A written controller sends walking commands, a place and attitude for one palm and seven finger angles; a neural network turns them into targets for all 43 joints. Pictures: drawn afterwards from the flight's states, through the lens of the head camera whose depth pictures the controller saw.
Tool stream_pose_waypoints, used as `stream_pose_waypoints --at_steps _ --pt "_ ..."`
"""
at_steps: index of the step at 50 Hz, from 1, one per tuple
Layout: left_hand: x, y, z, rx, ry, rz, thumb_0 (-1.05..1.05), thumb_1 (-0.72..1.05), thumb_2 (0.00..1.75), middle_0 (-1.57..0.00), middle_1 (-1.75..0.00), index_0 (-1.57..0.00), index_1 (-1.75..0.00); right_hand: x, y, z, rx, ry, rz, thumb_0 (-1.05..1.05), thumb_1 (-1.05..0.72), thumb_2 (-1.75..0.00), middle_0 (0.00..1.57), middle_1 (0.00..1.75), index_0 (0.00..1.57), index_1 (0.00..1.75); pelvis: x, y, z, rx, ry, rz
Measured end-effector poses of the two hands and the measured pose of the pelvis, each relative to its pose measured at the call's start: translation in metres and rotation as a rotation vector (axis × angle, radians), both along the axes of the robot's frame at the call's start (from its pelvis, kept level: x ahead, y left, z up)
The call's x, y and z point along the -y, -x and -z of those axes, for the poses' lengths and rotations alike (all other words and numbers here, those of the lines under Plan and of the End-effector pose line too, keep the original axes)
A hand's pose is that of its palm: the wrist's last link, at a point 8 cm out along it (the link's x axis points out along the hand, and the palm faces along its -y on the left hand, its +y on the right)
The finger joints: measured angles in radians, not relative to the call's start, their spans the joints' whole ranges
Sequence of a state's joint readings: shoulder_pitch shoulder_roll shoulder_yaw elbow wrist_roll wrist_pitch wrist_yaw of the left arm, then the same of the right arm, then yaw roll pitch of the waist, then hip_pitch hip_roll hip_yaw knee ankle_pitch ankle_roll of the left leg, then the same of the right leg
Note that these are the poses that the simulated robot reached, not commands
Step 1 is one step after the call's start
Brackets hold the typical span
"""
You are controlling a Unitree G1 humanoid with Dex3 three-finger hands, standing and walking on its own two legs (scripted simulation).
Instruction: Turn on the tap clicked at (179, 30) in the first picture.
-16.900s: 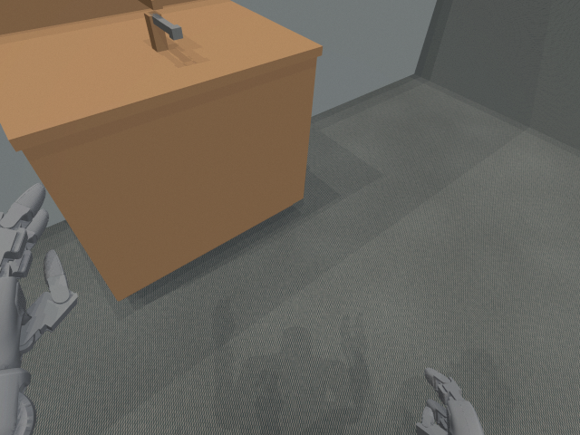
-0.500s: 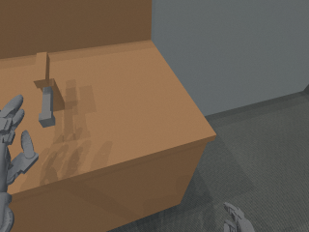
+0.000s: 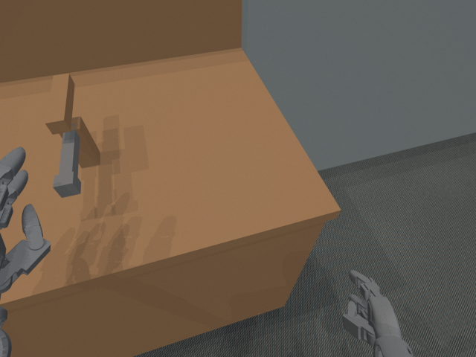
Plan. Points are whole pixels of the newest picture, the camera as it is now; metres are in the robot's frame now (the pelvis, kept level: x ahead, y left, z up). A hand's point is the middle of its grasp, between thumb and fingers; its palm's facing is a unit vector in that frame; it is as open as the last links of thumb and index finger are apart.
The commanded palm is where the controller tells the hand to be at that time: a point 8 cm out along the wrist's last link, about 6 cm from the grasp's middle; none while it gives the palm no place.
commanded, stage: come to a stop and stand still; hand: left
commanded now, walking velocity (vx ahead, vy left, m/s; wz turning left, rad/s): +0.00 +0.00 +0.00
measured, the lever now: (67, 184) +0.34 +0.30 +0.11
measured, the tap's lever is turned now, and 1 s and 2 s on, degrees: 0 0 0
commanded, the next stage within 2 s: look again from close up in 0.92 s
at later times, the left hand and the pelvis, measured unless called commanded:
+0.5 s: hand out of the picture +0.17 +0.27 +0.16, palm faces +0.40 -0.84 -0.38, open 7.4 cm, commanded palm +0.11 +0.31 +0.17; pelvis -0.05 +0.03 +0.00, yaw +0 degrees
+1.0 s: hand (12, 258) +0.19 +0.27 +0.16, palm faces +0.39 -0.84 -0.38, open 7.4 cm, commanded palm +0.14 +0.31 +0.17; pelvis -0.02 +0.03 +0.00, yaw +1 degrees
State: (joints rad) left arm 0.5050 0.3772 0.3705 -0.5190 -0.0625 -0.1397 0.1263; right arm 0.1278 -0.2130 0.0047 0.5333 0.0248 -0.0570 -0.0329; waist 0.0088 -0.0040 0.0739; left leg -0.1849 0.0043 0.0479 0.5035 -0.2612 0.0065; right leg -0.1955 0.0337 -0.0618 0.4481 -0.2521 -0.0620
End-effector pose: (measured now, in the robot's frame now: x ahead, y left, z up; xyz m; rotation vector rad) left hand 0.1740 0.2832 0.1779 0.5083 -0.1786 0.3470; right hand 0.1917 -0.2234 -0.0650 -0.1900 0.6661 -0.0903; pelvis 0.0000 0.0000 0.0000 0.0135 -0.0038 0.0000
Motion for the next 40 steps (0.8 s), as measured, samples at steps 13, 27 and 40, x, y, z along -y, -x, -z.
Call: stream_pose_waypoints --at_steps 13,27,40 --pt "-0.019 0.050 0.005 0.067 0.085 -0.041 0.02 0.89 0.90 -0.21 -0.30 -0.21 -0.30 -0.020 0.063 0.002 -0.039 0.019 -0.009 0.02 -0.90 -0.90 0.20 0.30 0.20 0.30 -0.015 0.039 -0.001 0.035 0.027 -0.015" --pt "-0.029 0.046 0.005 0.051 0.037 0.000 0.02 0.89 0.90 -0.21 -0.30 -0.21 -0.30 -0.030 0.104 0.013 -0.084 0.005 0.029 0.02 -0.90 -0.90 0.20 0.30 0.20 0.30 -0.030 0.049 -0.001 0.032 0.019 -0.009" --pt "-0.032 0.029 0.007 0.063 0.060 -0.009 0.02 0.89 0.90 -0.21 -0.30 -0.21 -0.30 -0.027 0.064 0.007 -0.048 0.025 0.004 0.02 -0.90 -0.90 0.20 0.30 0.20 0.30 -0.030 0.030 -0.001 0.021 0.026 -0.011"
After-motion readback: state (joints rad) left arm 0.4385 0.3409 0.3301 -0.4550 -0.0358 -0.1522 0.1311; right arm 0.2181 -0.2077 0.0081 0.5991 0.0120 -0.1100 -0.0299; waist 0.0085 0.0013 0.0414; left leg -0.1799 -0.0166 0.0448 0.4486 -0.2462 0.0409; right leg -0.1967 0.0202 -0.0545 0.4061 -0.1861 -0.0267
